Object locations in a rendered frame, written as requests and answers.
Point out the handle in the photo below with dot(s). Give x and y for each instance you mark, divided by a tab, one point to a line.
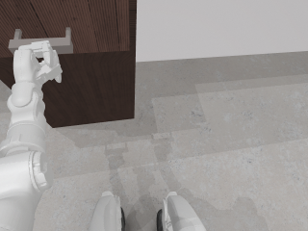
61	45

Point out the robot left forearm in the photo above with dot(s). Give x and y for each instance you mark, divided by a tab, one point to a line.
27	129

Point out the robot right shin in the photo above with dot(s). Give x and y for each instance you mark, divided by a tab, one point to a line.
167	226

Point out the robot left thigh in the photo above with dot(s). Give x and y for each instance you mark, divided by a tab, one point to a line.
105	214

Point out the robot left hand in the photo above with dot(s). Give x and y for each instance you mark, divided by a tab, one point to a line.
26	67

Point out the cabinet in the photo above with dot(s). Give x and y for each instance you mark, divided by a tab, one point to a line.
95	87

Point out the left robot upper arm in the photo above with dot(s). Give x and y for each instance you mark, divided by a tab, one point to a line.
24	177

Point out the drawer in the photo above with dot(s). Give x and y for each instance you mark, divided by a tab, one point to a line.
96	25

